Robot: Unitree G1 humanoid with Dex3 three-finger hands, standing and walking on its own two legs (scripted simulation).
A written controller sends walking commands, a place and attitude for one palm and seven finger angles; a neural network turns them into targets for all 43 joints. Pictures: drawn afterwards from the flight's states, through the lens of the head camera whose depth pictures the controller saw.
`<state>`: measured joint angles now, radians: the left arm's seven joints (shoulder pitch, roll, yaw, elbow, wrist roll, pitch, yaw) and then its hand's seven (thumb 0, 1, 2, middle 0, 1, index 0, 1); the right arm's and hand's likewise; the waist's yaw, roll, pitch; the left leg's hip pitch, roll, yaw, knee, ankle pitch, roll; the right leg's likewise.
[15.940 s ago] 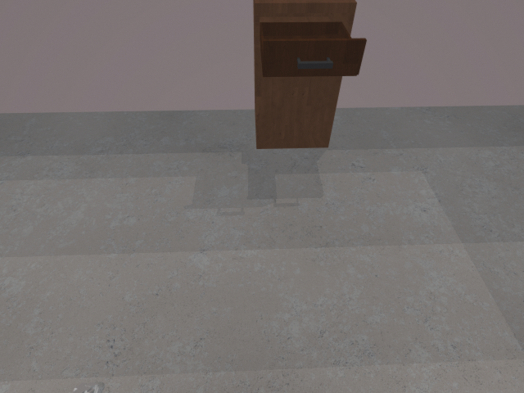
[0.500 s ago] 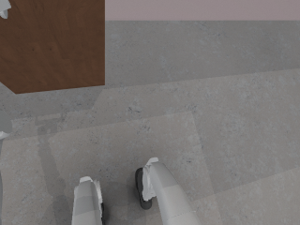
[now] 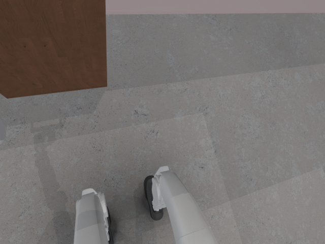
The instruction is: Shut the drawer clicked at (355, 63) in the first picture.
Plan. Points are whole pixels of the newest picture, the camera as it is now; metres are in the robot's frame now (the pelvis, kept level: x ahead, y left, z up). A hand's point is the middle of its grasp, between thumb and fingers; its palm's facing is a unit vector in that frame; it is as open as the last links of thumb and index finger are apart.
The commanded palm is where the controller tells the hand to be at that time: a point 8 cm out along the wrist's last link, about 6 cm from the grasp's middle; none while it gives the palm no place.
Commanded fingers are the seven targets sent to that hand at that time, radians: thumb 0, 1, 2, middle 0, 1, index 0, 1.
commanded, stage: pull the fist back off the drawer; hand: left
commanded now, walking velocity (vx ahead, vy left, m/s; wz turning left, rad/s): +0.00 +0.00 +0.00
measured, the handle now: out of the picture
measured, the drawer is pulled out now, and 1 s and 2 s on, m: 0.00 0.00 0.00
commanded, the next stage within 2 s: draw the hand back to the body in 0.32 s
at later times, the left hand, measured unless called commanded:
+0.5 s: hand out of the picture +0.60 +0.20 +0.09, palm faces +0.06 -1.00 -0.04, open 3.3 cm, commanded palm +0.54 +0.22 +0.10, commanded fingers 0.00 0.90 0.90 -1.40 -1.60 -1.40 -1.60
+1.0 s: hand out of the picture +0.43 +0.22 +0.18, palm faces +0.09 -0.98 -0.15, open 3.3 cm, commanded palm +0.38 +0.27 +0.21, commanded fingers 0.00 0.90 0.90 -1.40 -1.60 -1.40 -1.60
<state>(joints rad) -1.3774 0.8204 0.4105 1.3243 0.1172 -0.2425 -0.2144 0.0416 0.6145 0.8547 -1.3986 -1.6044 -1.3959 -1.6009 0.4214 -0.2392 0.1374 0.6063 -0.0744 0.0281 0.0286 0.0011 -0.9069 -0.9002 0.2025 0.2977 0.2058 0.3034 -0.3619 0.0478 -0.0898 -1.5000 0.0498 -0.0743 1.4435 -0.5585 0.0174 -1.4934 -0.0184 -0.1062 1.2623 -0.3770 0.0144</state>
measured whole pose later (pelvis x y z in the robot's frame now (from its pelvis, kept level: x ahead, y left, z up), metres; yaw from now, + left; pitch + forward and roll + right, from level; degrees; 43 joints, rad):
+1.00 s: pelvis +0.08 +0.00 +0.12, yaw +4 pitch +12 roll -2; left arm -0.20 0.34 0.23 0.42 -0.15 -0.22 -0.16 0.02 0.90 0.90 -1.40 -1.60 -1.40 -1.60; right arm 0.26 -0.26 0.00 0.52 0.05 0.06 -0.02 0.01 -0.91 -0.90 0.20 0.30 0.20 0.30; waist -0.06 0.03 -0.12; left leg -0.58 0.03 -0.01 0.85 -0.49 0.00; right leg -0.63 -0.03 -0.05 0.79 -0.37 0.02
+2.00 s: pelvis +0.07 -0.02 +0.16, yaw +4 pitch -4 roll -1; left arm 0.51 0.32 0.32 -0.43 -0.04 -0.14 0.10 0.02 0.89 0.90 -1.41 -1.60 -1.40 -1.60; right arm 0.23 -0.22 0.03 0.61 -0.01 -0.12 -0.08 0.01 -0.91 -0.90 0.20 0.30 0.20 0.30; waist 0.04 0.08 0.01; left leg -0.08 0.03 0.00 0.45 -0.30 -0.01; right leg -0.13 -0.01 -0.06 0.40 -0.20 0.01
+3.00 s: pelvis -0.03 -0.01 +0.14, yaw +6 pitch +1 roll -1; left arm 0.60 0.40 0.41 -0.59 0.00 -0.29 0.14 0.02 0.89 0.90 -1.41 -1.60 -1.40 -1.60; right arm 0.20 -0.22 -0.04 0.59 0.00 -0.08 -0.07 0.01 -0.91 -0.90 0.20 0.30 0.21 0.30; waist -0.02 0.01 0.05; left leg -0.46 -0.01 -0.03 0.66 -0.27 0.02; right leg -0.43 0.02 0.03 0.57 -0.15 0.02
